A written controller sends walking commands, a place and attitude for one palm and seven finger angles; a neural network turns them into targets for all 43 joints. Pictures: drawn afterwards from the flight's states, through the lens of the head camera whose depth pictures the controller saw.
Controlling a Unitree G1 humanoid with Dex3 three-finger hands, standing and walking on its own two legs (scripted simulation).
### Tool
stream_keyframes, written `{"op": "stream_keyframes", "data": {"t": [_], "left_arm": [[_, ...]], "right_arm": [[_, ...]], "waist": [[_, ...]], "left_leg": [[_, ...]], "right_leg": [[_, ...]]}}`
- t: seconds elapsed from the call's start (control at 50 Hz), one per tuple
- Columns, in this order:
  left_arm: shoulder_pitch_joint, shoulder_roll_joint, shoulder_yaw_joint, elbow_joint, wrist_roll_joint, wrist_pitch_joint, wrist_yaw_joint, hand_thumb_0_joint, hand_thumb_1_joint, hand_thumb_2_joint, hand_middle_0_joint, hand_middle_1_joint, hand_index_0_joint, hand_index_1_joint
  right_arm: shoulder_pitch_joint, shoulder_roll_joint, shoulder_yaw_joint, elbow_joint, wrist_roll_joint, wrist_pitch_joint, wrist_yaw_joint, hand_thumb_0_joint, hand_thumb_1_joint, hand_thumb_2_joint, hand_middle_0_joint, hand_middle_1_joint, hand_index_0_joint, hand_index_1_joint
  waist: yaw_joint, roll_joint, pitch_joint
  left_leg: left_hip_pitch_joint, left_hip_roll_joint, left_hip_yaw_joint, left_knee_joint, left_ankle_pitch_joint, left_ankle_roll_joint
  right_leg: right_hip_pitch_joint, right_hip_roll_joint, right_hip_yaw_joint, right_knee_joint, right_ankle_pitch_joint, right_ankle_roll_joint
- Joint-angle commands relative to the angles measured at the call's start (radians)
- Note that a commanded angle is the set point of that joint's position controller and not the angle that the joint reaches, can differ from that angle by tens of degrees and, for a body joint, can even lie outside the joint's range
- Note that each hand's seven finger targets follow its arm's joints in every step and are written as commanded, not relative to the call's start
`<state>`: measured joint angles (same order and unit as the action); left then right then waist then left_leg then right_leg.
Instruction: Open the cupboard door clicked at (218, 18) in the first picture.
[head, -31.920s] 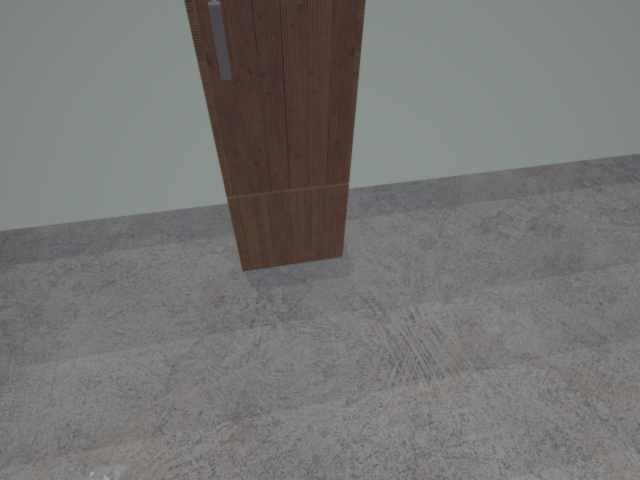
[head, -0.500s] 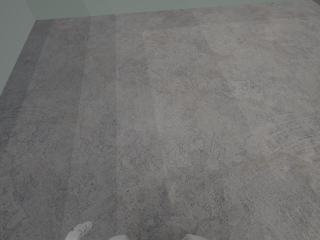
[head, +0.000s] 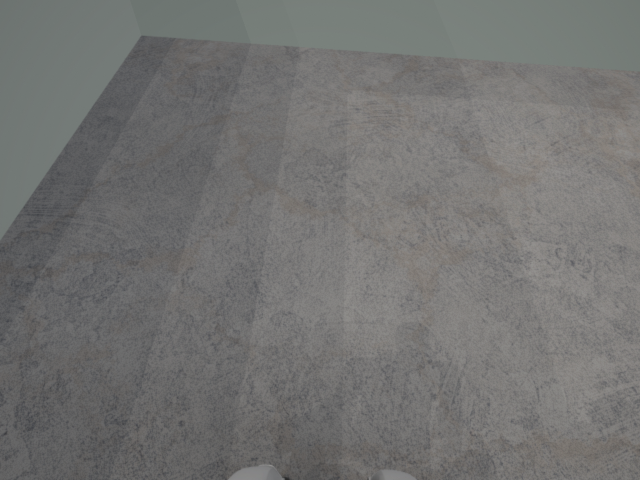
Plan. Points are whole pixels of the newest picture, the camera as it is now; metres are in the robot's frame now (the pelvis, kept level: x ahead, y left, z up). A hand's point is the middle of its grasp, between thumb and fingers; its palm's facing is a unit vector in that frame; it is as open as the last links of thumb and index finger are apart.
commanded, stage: turn to face it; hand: left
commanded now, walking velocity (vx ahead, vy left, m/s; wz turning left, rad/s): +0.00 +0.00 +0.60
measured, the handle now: out of the picture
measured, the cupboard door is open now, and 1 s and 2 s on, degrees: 43 43 43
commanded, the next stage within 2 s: none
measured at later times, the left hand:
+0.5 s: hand out of the picture +0.10 +0.11 -0.14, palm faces +0.33 -0.90 -0.27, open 7.3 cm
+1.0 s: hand out of the picture +0.10 +0.13 -0.15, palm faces +0.60 -0.74 -0.29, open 7.3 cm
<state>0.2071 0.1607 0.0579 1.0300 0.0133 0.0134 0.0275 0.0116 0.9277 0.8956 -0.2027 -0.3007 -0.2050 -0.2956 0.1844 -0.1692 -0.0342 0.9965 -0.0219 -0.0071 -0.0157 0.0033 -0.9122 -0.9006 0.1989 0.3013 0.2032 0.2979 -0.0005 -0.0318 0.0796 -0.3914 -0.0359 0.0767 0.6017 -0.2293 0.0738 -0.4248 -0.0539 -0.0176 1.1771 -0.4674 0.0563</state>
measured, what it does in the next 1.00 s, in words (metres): walks ahead, turning left: right foot, then left foot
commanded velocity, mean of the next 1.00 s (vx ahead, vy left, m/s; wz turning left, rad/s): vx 0.00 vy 0.00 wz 0.60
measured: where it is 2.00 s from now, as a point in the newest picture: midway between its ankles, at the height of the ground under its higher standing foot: outside the picture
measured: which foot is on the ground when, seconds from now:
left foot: down 0.00-0.26, up 0.28-0.68, down 0.70-1.00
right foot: up 0.00-0.24, down 0.26-0.70, up 0.72-1.00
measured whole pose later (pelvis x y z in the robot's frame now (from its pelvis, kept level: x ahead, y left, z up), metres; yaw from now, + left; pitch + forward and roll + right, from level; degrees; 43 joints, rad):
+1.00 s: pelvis +0.15 -0.10 +0.00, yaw +37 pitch +1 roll +2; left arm 0.17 0.22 0.06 0.87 0.01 0.02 0.00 0.01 0.91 0.90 -0.20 -0.30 -0.20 -0.30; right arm 0.15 -0.22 -0.06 0.92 -0.02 0.05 0.02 0.01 -0.90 -0.90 0.20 0.30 0.21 0.30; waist 0.00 0.02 0.08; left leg -0.30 0.00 -0.04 0.60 -0.32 -0.04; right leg -0.38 -0.06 -0.04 0.70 -0.35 0.08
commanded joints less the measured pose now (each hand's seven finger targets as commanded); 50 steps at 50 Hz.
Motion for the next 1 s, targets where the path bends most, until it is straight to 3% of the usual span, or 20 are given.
{"op": "stream_keyframes", "data": {"t": [0.0,0.14,0.2,0.22,0.24,0.26,0.28,0.32,0.36,0.56,0.62,0.64,0.66,0.68,0.7,0.74,0.78,0.94,0.96,0.98], "left_arm": [[0.046,0.062,0.027,-0.085,0.008,-0.001,-0.01,0.0,0.9,0.9,-0.2,-0.3,-0.2,-0.3],[-0.025,0.088,0.028,-0.169,0.008,-0.005,-0.011,0.0,0.9,0.9,-0.2,-0.3,-0.2,-0.3],[0.04,0.128,0.036,-0.173,0.002,-0.025,-0.006,0.0,0.9,0.9,-0.2,-0.3,-0.2,-0.3],[0.077,0.187,0.048,-0.17,0.011,-0.037,0.001,0.0,0.9,0.9,-0.2,-0.3,-0.2,-0.3],[0.097,0.284,0.064,-0.17,0.024,-0.042,0.009,0.0,0.9,0.9,-0.2,-0.3,-0.2,-0.3],[0.086,0.289,0.059,-0.181,0.015,-0.038,0.013,0.0,0.9,0.9,-0.2,-0.3,-0.2,-0.3],[0.041,0.244,0.051,-0.182,0.015,-0.037,0.018,0.0,0.9,0.9,-0.2,-0.3,-0.2,-0.3],[-0.024,0.188,0.029,-0.195,0.011,-0.035,0.014,0.0,0.9,0.9,-0.2,-0.3,-0.2,-0.3],[-0.01,0.179,0.026,-0.193,0.013,-0.04,0.013,0.0,0.9,0.9,-0.2,-0.3,-0.2,-0.3],[0.123,0.233,0.046,-0.143,0.018,-0.039,0.008,0.0,0.9,0.9,-0.2,-0.3,-0.2,-0.3],[0.095,0.262,0.053,-0.149,0.009,-0.044,0.0,0.0,0.9,0.9,-0.2,-0.3,-0.2,-0.3],[0.071,0.257,0.051,-0.161,0.0,-0.043,-0.005,0.0,0.9,0.9,-0.2,-0.3,-0.2,-0.3],[0.036,0.187,0.034,-0.203,-0.008,-0.04,-0.016,0.0,0.9,0.9,-0.2,-0.3,-0.2,-0.3],[-0.011,0.179,0.027,-0.248,0.001,-0.023,-0.008,0.0,0.9,0.9,-0.2,-0.3,-0.2,-0.3],[-0.043,0.177,0.028,-0.25,0.004,-0.01,0.002,0.0,0.9,0.9,-0.2,-0.3,-0.2,-0.3],[-0.043,0.171,0.033,-0.208,0.005,0.004,0.0,0.0,0.9,0.9,-0.2,-0.3,-0.2,-0.3],[0.008,0.157,0.034,-0.179,0.007,0.013,-0.013,0.0,0.9,0.9,-0.2,-0.3,-0.2,-0.3],[0.081,0.137,0.036,-0.187,0.004,-0.008,-0.018,0.0,0.9,0.9,-0.2,-0.3,-0.2,-0.3],[0.13,0.168,0.044,-0.181,0.008,-0.019,-0.016,0.0,0.9,0.9,-0.2,-0.3,-0.2,-0.3],[0.164,0.247,0.061,-0.179,0.023,-0.033,-0.005,0.0,0.9,0.9,-0.2,-0.3,-0.2,-0.3]], "right_arm": [[0.046,-0.193,-0.052,-0.066,-0.005,-0.008,-0.009,0.0,-0.9,-0.9,0.2,0.3,0.2,0.3],[0.018,-0.225,-0.085,-0.109,-0.011,0.021,0.007,0.0,-0.9,-0.9,0.2,0.3,0.2,0.3],[-0.021,-0.218,-0.089,-0.134,0.0,0.028,0.009,0.0,-0.9,-0.9,0.2,0.3,0.2,0.3],[-0.016,-0.178,-0.084,-0.144,0.01,0.025,0.015,0.0,-0.9,-0.9,0.2,0.3,0.2,0.3],[-0.008,-0.114,-0.074,-0.166,0.015,0.021,0.021,0.0,-0.9,-0.9,0.2,0.3,0.2,0.3],[-0.014,-0.154,-0.084,-0.166,0.006,0.03,0.019,0.0,-0.9,-0.9,0.2,0.3,0.2,0.3],[-0.041,-0.147,-0.081,-0.152,0.004,0.041,0.018,0.0,-0.9,-0.9,0.2,0.3,0.2,0.3],[-0.042,-0.128,-0.069,-0.133,0.002,0.055,0.033,0.0,-0.9,-0.9,0.2,0.3,0.2,0.3],[-0.049,-0.115,-0.06,-0.128,0.007,0.06,0.042,0.0,-0.9,-0.9,0.2,0.3,0.2,0.3],[-0.169,-0.104,-0.036,-0.161,0.013,0.051,0.051,0.0,-0.9,-0.9,0.2,0.3,0.2,0.3],[-0.064,-0.145,-0.046,-0.149,0.005,0.038,0.043,0.0,-0.9,-0.9,0.2,0.3,0.2,0.3],[0.02,-0.198,-0.062,-0.13,-0.002,0.032,0.04,0.0,-0.9,-0.9,0.2,0.3,0.2,0.3],[0.088,-0.317,-0.095,-0.121,-0.009,0.027,0.035,0.0,-0.9,-0.9,0.2,0.3,0.2,0.3],[0.141,-0.361,-0.099,-0.106,0.005,0.038,0.033,0.0,-0.9,-0.9,0.2,0.3,0.2,0.3],[0.118,-0.34,-0.094,-0.112,0.008,0.032,0.02,0.0,-0.9,-0.9,0.2,0.3,0.2,0.3],[-0.001,-0.281,-0.081,-0.137,0.002,0.027,0.004,0.0,-0.9,-0.9,0.2,0.3,0.2,0.3],[-0.063,-0.26,-0.071,-0.151,-0.001,0.021,0.004,0.0,-0.9,-0.9,0.2,0.3,0.2,0.3],[-0.11,-0.256,-0.086,-0.17,-0.003,0.035,0.013,0.0,-0.9,-0.9,0.2,0.3,0.2,0.3],[-0.125,-0.241,-0.085,-0.177,0.004,0.036,0.017,0.0,-0.9,-0.9,0.2,0.3,0.2,0.3],[-0.097,-0.169,-0.077,-0.19,0.013,0.034,0.022,0.0,-0.9,-0.9,0.2,0.3,0.2,0.3]], "waist": [[0.0,0.135,-0.152],[-0.011,0.188,-0.13],[0.031,0.172,-0.15],[0.049,0.022,-0.177],[0.055,-0.271,-0.188],[0.056,-0.234,-0.183],[0.035,-0.217,-0.128],[-0.009,-0.126,-0.082],[-0.009,-0.156,-0.092],[0.041,-0.181,-0.118],[-0.028,-0.137,-0.181],[-0.084,-0.05,-0.233],[-0.12,0.262,-0.268],[-0.125,0.241,-0.279],[-0.112,0.183,-0.237],[-0.056,0.213,-0.117],[-0.008,0.171,-0.09],[0.036,0.183,-0.096],[0.065,0.129,-0.107],[0.075,-0.107,-0.139]], "left_leg": [[0.103,0.266,-0.305,-0.27,0.319,0.108],[0.071,0.222,-0.364,-0.221,0.221,0.086],[-0.009,0.173,-0.366,-0.114,0.236,0.031],[-0.122,0.105,-0.298,0.006,0.085,-0.025],[-0.27,-0.049,-0.091,0.274,-0.302,-0.111],[-0.239,0.0,-0.126,0.511,-0.42,-0.111],[-0.248,0.038,-0.144,0.633,-0.373,-0.112],[-0.248,0.065,-0.115,0.689,-0.235,-0.131],[-0.222,0.067,-0.079,0.607,-0.2,-0.139],[-0.08,0.043,0.044,0.163,-0.217,-0.109],[0.151,0.0,0.096,-0.077,-0.05,-0.076],[0.374,0.076,0.035,-0.152,0.192,-0.038],[0.581,0.376,-0.359,-0.172,0.601,0.11],[0.536,0.498,-0.413,-0.165,0.812,0.209],[0.465,0.466,-0.383,-0.168,0.743,0.197],[0.293,0.36,-0.302,-0.206,0.595,0.14],[0.22,0.292,-0.23,-0.22,0.492,0.099],[0.046,0.215,-0.277,-0.129,0.246,0.044],[-0.018,0.168,-0.25,-0.059,0.143,0.002],[-0.174,0.044,-0.14,0.156,-0.11,-0.068]], "right_leg": [[-0.037,-0.017,0.017,-0.103,0.061,0.024],[0.056,0.048,-0.029,-0.403,0.089,0.023],[0.268,0.048,-0.029,-0.686,0.231,0.01],[0.413,-0.089,0.095,-0.811,0.282,-0.025],[0.486,-0.383,0.371,-0.869,0.464,-0.142],[0.374,-0.488,0.382,-0.856,0.564,-0.223],[0.314,-0.426,0.347,-0.839,0.591,-0.236],[0.289,-0.301,0.111,-0.793,0.688,-0.178],[0.325,-0.269,0.015,-0.785,0.772,-0.143],[0.472,-0.314,-0.109,-0.684,1.015,-0.143],[0.393,-0.304,-0.18,-0.501,1.057,-0.098],[0.228,-0.283,-0.205,-0.325,0.875,-0.055],[-0.109,-0.117,-0.206,-0.061,0.056,0.014],[-0.172,-0.077,-0.077,0.053,-0.19,0.015],[-0.2,-0.084,-0.014,0.067,-0.15,0.026],[-0.179,-0.09,0.027,0.04,-0.056,0.035],[-0.121,-0.068,0.009,-0.037,0.012,0.038],[0.186,0.033,-0.075,-0.545,0.161,0.024],[0.288,0.005,-0.054,-0.679,0.256,0.014],[0.423,-0.216,0.173,-0.821,0.329,-0.048]]}}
